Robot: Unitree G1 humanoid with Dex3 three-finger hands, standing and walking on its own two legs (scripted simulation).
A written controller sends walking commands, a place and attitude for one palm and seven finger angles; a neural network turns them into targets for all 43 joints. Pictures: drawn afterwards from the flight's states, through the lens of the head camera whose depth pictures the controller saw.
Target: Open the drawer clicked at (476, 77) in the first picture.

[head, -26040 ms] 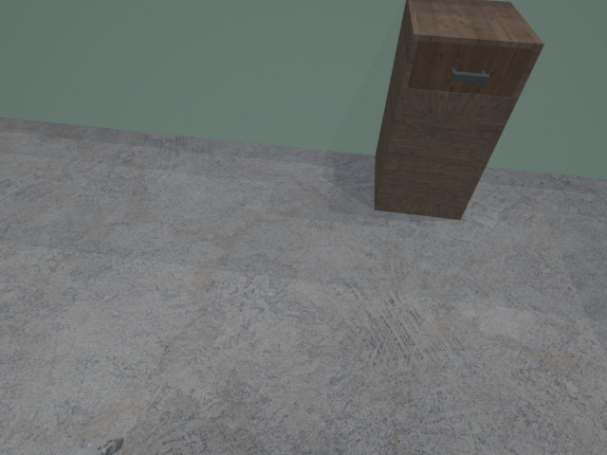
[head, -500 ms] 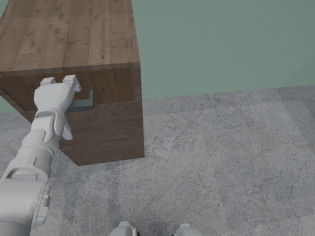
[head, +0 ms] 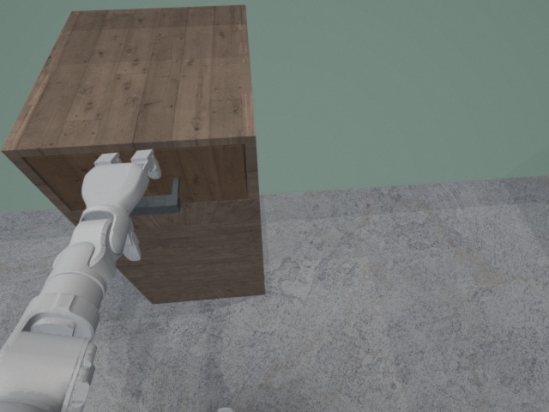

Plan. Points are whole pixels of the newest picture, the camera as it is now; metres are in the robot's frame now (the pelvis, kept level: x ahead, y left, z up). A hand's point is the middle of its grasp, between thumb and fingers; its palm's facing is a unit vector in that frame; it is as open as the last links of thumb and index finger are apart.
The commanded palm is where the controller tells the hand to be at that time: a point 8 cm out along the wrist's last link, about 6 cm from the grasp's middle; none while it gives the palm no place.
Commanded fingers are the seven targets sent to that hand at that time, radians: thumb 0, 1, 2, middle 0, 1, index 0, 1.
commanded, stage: re-aim the fingers above the handle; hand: left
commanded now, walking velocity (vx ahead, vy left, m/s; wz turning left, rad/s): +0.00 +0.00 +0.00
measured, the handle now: (147, 195) +0.49 +0.24 -0.04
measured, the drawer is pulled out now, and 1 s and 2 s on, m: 0.00 0.00 0.00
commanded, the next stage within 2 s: lower the fingers behind the handle in 1.92 s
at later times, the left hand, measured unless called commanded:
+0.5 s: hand (134, 201) +0.43 +0.23 +0.03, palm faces -0.02 -0.06 -1.00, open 13.8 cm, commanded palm +0.41 +0.24 +0.08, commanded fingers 0.00 -0.50 0.30 -0.30 -1.20 -0.30 -1.20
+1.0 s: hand (140, 192) +0.45 +0.22 +0.02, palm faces +0.02 -0.03 -1.00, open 13.7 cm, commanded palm +0.42 +0.25 +0.08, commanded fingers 0.00 -0.50 0.30 -0.30 -1.20 -0.30 -1.20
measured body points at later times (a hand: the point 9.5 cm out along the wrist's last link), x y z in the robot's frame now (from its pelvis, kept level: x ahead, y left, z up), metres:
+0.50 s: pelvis -0.01 -0.01 +0.00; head +0.06 -0.02 +0.44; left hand +0.42 +0.23 +0.08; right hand +0.03 -0.28 -0.13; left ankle +0.00 +0.10 -0.71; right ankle -0.03 -0.12 -0.71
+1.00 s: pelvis -0.02 +0.00 -0.01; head +0.07 -0.01 +0.44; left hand +0.44 +0.22 +0.08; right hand +0.02 -0.27 -0.14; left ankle +0.00 +0.10 -0.71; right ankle -0.03 -0.12 -0.71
